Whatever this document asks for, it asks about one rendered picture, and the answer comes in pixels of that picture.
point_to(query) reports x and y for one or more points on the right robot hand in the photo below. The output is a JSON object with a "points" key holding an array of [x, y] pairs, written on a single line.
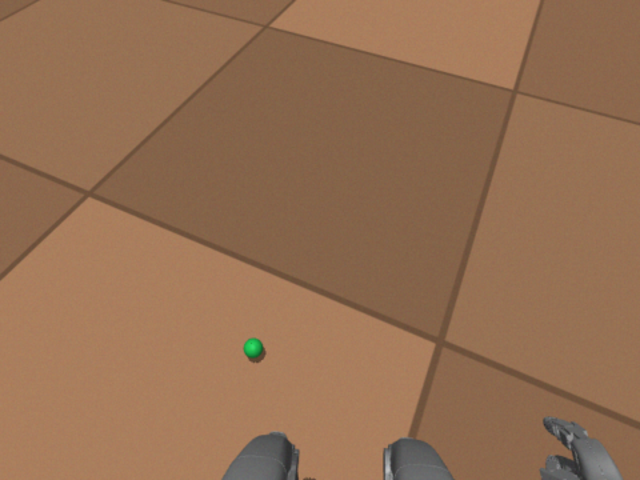
{"points": [[591, 459]]}

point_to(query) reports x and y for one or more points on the ball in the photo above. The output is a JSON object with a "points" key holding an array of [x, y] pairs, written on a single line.
{"points": [[253, 347]]}

